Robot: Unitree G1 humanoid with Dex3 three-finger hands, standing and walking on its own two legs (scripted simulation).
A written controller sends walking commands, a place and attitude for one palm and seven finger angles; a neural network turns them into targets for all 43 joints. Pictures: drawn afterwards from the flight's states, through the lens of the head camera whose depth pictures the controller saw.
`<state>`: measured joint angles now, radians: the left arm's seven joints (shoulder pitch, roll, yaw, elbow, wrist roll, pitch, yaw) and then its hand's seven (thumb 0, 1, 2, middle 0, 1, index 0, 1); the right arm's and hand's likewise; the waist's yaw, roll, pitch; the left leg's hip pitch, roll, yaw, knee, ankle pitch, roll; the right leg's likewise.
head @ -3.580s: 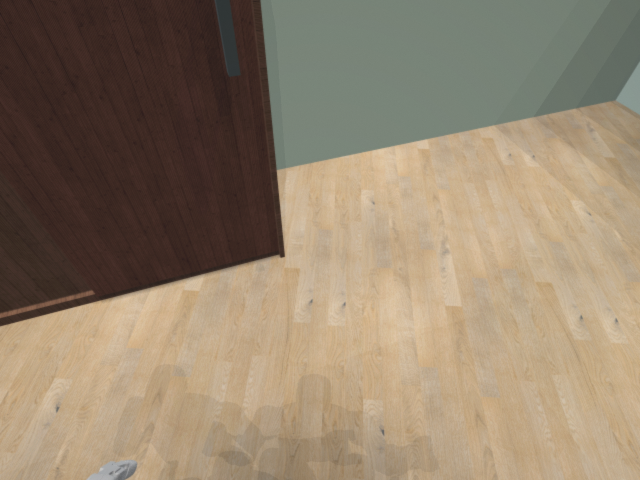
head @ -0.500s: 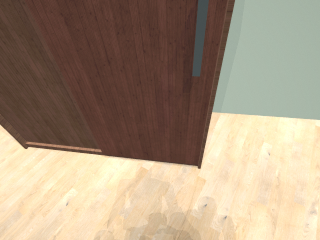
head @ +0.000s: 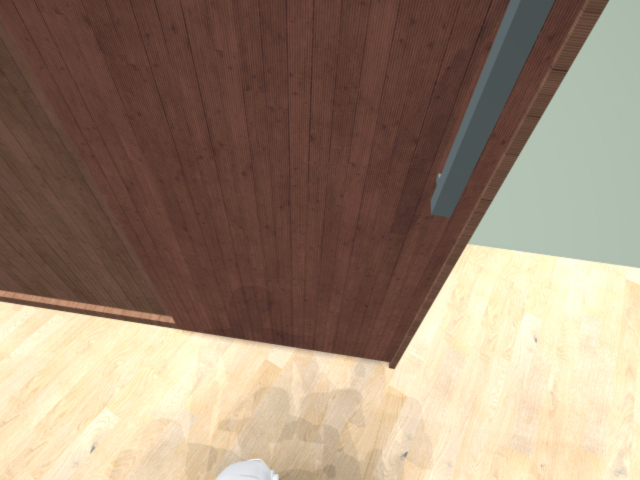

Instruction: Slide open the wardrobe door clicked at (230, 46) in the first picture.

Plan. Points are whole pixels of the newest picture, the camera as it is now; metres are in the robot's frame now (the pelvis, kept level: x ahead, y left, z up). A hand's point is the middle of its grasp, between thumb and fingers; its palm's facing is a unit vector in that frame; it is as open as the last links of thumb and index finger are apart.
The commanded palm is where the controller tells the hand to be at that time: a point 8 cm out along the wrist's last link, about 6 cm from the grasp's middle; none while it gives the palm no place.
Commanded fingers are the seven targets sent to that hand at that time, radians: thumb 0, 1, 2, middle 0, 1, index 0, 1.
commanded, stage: come to a stop and stand still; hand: right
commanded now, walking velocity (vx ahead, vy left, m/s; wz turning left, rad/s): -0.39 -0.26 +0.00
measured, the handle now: (474, 113) +0.51 -0.13 +0.20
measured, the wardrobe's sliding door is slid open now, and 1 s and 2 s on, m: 0.00 0.00 0.00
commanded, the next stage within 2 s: look again from close up in 1.62 s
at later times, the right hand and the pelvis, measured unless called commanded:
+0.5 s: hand out of the picture +0.02 -0.27 -0.17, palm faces +0.11 +0.97 -0.20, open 7.4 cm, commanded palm none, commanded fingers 0.00 -0.90 -0.90 0.20 0.30 0.20 0.30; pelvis -0.02 -0.06 +0.01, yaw -2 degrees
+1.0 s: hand out of the picture -0.06 -0.23 -0.15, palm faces +0.01 +0.98 -0.18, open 7.4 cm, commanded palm none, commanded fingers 0.00 -0.90 -0.90 0.20 0.30 0.20 0.30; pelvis -0.06 -0.06 +0.02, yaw +0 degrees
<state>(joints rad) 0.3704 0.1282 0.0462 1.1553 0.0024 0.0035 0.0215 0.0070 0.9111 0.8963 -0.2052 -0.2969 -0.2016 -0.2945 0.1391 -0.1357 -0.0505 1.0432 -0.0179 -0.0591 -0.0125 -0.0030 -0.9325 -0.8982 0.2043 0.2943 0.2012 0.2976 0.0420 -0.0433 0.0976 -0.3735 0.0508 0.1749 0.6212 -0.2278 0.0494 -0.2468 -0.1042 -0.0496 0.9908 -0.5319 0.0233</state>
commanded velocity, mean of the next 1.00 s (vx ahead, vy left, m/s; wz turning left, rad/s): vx -0.04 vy -0.02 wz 0.00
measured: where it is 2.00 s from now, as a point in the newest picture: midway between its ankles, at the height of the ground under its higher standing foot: outside the picture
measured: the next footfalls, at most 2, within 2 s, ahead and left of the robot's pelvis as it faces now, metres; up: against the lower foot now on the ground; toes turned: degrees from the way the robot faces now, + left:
right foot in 0.36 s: +0.04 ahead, -0.15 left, +0.00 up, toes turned -4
left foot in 0.80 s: -0.05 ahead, +0.06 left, +0.00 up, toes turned +0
